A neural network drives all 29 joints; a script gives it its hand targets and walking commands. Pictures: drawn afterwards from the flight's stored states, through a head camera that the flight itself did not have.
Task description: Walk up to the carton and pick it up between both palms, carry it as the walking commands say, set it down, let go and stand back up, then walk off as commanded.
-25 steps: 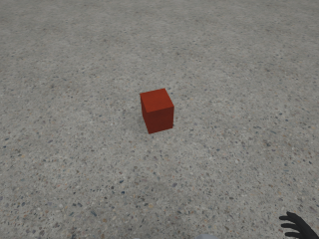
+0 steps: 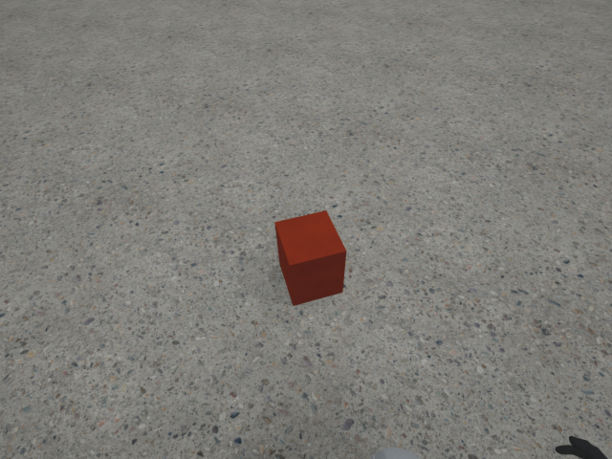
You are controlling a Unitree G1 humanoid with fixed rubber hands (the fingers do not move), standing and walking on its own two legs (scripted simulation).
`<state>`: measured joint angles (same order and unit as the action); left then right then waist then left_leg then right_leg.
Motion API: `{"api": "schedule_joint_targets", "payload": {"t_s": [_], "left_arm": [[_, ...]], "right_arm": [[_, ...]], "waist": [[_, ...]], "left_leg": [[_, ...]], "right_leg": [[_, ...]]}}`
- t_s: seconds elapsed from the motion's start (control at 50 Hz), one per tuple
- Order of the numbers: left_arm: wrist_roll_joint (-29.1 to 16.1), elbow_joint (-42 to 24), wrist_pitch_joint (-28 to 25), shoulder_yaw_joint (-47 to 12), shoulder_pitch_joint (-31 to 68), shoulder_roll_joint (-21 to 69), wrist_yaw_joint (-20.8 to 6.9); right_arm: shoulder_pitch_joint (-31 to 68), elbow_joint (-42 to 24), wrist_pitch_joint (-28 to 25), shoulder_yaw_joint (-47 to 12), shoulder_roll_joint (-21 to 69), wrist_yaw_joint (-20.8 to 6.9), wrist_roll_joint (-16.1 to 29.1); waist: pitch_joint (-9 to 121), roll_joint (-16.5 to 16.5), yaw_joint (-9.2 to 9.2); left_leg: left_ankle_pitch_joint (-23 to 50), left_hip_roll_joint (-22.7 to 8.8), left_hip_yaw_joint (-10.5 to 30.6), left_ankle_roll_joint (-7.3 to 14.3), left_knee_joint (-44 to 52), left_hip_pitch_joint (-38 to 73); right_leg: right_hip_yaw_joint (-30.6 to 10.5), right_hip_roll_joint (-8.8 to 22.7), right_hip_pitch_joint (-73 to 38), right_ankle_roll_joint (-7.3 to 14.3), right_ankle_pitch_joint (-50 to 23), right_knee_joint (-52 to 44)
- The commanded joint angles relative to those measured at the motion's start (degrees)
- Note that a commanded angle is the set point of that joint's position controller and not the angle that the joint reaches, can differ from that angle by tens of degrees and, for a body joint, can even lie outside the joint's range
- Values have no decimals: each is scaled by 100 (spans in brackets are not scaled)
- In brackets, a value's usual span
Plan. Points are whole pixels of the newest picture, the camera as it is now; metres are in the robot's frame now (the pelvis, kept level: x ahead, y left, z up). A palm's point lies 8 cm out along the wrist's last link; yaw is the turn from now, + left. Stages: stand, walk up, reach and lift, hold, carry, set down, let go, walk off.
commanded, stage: walk up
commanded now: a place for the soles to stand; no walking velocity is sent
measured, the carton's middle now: (309, 258) +0.93 +0.03 -0.61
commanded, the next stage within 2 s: none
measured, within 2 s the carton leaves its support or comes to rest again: neither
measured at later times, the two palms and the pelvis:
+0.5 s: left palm (76, 436) +0.20 +0.36 -0.09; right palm (560, 388) +0.25 -0.34 -0.08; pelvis +0.15 +0.01 -0.01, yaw +0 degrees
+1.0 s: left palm (107, 356) +0.32 +0.36 -0.10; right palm (511, 304) +0.40 -0.32 -0.09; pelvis +0.28 +0.01 -0.02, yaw +1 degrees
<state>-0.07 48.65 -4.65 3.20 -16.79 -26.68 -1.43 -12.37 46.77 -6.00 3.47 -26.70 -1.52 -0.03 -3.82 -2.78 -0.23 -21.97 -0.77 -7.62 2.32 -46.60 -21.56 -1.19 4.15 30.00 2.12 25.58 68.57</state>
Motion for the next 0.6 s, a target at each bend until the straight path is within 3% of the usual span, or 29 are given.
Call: {"api": "schedule_joint_targets", "payload": {"t_s": [0.0,0.02,0.06,0.08,0.1,0.12,0.14,0.16,0.18,0.2,0.24,0.28,0.3,0.34,0.36,0.38,0.4,0.42,0.44,0.46,0.5,0.54,0.58], "left_arm": [[4,-413,-147,300,16,-1162,-51],[21,-431,-159,316,40,-1148,-77],[49,-322,-209,358,-266,-1044,-109],[97,-197,-237,435,-551,-1109,-90],[135,-39,-265,560,-986,-1306,-40],[193,-12,-292,727,-1396,-1764,45],[152,-221,-323,737,-1273,-2091,87],[121,-332,-297,707,-977,-2078,78],[101,-422,-303,660,-689,-1887,87],[66,-455,-295,634,-515,-1759,107],[39,-485,-244,596,-234,-1685,109],[71,-457,-222,569,-175,-1784,64],[91,-517,-205,552,5,-1822,44],[111,-621,-152,498,522,-1785,12],[135,-670,-101,403,710,-1531,-2],[142,-713,-39,279,703,-1094,14],[35,-904,-35,176,887,-589,58],[117,-837,-13,332,1093,-1174,110],[113,-693,-47,374,898,-1507,90],[64,-499,-88,315,625,-1479,48],[54,-271,-142,328,389,-1353,34],[37,-218,-163,343,237,-1295,-2],[43,-237,-171,359,245,-1178,-57]], "right_arm": [[-291,-277,-47,452,-1658,28,-59],[-194,-318,-42,453,-1666,1,-67],[94,-413,-16,397,-1541,-39,-74],[228,-467,10,330,-1363,-57,-65],[212,-516,38,236,-1080,-65,-76],[184,-602,43,107,-692,-68,-21],[171,-631,98,103,-818,-30,-40],[444,-549,146,261,-1429,8,-93],[422,-482,127,266,-1484,-7,-88],[320,-392,92,276,-1419,-10,-68],[-57,-229,48,259,-1293,-23,17],[-132,-159,47,266,-1289,-59,-5],[-155,-133,60,281,-1275,-88,-14],[-625,107,68,357,-1227,-128,-24],[-1130,340,51,440,-1313,-110,-74],[-1734,512,28,577,-1587,-51,-149],[-1837,305,-15,690,-2194,26,-222],[-1144,45,-24,651,-2306,94,-96],[-757,-13,-15,646,-2193,104,-20],[-581,-58,-18,596,-1921,112,-17],[-364,-88,-17,483,-1706,115,-51],[-401,-76,-20,492,-1785,85,-67],[-271,-119,-22,467,-1762,48,-73]], "waist": [[-59,996,222],[-36,1156,189],[246,1310,-72],[446,1095,-296],[681,406,-537],[860,-1128,-819],[767,-1130,-760],[526,-373,-741],[336,-163,-623],[309,-89,-468],[340,-284,-239],[292,-536,-217],[284,-685,-175],[283,-700,197],[456,-264,492],[595,1030,864],[360,2801,1111],[-69,1376,967],[-243,811,655],[-140,458,438],[-127,605,276],[-182,827,242],[-191,1137,174]], "left_leg": [[721,-1941,2334,1469,2396,301],[650,-1919,2137,1439,2373,164],[447,-1600,1609,1140,2022,-220],[158,-1344,1310,874,1488,-761],[-99,-968,944,589,379,-1552],[-241,-259,184,195,-1510,-2446],[-667,-2,500,15,-2470,-3031],[-795,-345,954,36,-2803,-2906],[-624,-507,1027,30,-2681,-2818],[-627,-621,1062,37,-2426,-2725],[-943,-613,989,-22,-1723,-2191],[-1074,-556,814,-21,-1244,-1647],[-943,-527,755,-4,-889,-1208],[-123,-334,463,14,51,90],[-72,-11,346,52,333,1200],[-1149,-229,1180,211,1032,2123],[-3876,-1713,4376,757,3097,2042],[-4237,-2429,5613,1234,3717,1367],[-3334,-2489,5200,1531,3310,1152],[-2408,-2235,4455,1507,2881,1215],[-661,-2068,3546,1452,2483,785],[-67,-2052,2968,1462,2299,292],[24,-1937,2413,1390,2211,-35]], "right_leg": [[142,305,605,-1,77,-1226],[196,296,301,13,-64,-1642],[400,80,-736,91,-732,-2572],[484,-99,-1638,137,-1018,-2871],[156,-141,-2674,226,-661,-3185],[-1615,887,-3328,535,950,-4393],[-4078,2179,-3262,1216,2195,-5560],[-4137,2299,-2952,1552,2378,-5368],[-3666,2117,-2641,1595,1649,-5072],[-3014,1936,-2473,1500,746,-4754],[-2179,1850,-1959,1466,105,-4524],[-1946,1891,-1348,1520,54,-4477],[-1728,1799,-975,1447,371,-4488],[-1060,1433,39,1105,1120,-4145],[-568,1037,837,839,1501,-3372],[73,529,1896,579,1838,-1724],[736,-410,2965,197,1212,380],[-370,-192,2865,86,494,775],[-440,166,2430,6,162,531],[-286,252,2168,-33,7,146],[-169,286,1617,-90,184,-246],[22,265,1029,-38,402,-807],[202,198,491,31,87,-1458]]}}
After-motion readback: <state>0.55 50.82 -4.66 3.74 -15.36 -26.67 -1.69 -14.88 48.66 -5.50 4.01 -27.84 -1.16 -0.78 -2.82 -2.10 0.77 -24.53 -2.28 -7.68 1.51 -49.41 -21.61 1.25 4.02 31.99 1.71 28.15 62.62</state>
